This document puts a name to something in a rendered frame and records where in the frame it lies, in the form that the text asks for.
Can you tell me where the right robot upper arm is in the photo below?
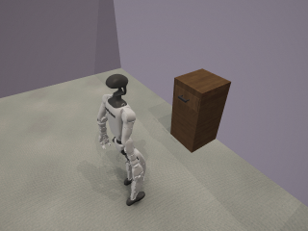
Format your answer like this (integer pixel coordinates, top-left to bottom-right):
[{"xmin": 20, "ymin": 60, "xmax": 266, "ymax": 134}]
[{"xmin": 121, "ymin": 108, "xmax": 136, "ymax": 146}]

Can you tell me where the right robot hand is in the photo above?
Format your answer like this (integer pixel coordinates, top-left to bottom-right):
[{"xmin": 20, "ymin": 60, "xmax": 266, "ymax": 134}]
[{"xmin": 132, "ymin": 165, "xmax": 144, "ymax": 181}]

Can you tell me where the handle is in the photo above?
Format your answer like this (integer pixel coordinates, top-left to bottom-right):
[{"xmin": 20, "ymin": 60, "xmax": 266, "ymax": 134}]
[{"xmin": 178, "ymin": 95, "xmax": 190, "ymax": 103}]

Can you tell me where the left robot hand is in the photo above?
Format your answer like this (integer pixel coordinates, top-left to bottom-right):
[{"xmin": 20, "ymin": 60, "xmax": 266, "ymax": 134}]
[{"xmin": 98, "ymin": 135, "xmax": 111, "ymax": 149}]

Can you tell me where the left robot upper arm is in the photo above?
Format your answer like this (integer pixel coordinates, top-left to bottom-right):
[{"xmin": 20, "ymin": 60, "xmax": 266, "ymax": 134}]
[{"xmin": 97, "ymin": 94, "xmax": 112, "ymax": 123}]

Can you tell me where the left robot forearm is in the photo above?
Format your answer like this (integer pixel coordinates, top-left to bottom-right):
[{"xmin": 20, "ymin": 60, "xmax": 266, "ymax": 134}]
[{"xmin": 97, "ymin": 119, "xmax": 107, "ymax": 137}]

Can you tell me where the right robot thigh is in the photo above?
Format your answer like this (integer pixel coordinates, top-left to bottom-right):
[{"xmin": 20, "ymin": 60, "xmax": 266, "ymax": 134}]
[{"xmin": 124, "ymin": 148, "xmax": 146, "ymax": 181}]

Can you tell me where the robot head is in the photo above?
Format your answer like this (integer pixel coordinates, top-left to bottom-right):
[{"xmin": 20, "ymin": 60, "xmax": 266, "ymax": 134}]
[{"xmin": 105, "ymin": 74, "xmax": 129, "ymax": 109}]

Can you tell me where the cabinet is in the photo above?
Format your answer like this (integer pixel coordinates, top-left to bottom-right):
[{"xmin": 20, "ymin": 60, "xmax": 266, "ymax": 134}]
[{"xmin": 170, "ymin": 68, "xmax": 231, "ymax": 153}]

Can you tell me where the right robot forearm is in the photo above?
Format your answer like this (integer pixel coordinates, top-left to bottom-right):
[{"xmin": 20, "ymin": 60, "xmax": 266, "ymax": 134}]
[{"xmin": 124, "ymin": 139, "xmax": 139, "ymax": 168}]

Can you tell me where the drawer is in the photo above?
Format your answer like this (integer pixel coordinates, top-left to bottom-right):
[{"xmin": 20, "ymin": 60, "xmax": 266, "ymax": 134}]
[{"xmin": 174, "ymin": 85, "xmax": 200, "ymax": 111}]

